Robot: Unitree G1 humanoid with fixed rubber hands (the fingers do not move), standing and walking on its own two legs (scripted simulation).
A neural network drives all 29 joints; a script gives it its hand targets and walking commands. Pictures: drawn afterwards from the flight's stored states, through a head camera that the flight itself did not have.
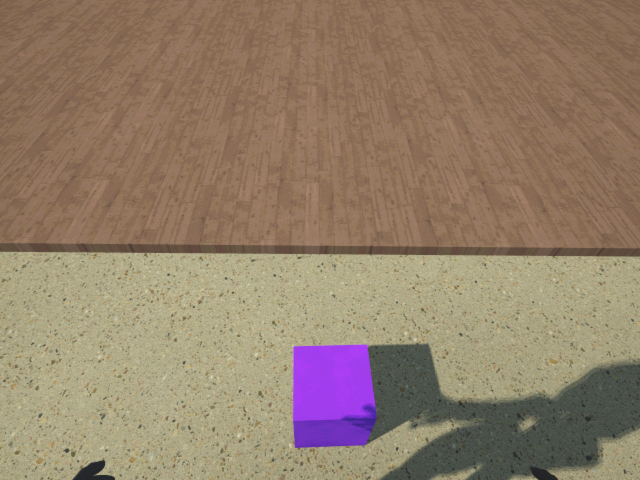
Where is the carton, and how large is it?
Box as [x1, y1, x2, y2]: [293, 345, 376, 447]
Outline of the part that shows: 366,345 294,346 293,425 295,447 365,444 376,418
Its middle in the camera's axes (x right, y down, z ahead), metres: +0.03 +0.45 +1.12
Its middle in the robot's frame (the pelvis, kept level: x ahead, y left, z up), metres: +0.46 -0.04 -0.66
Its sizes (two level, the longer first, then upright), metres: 0.210 0.200 0.250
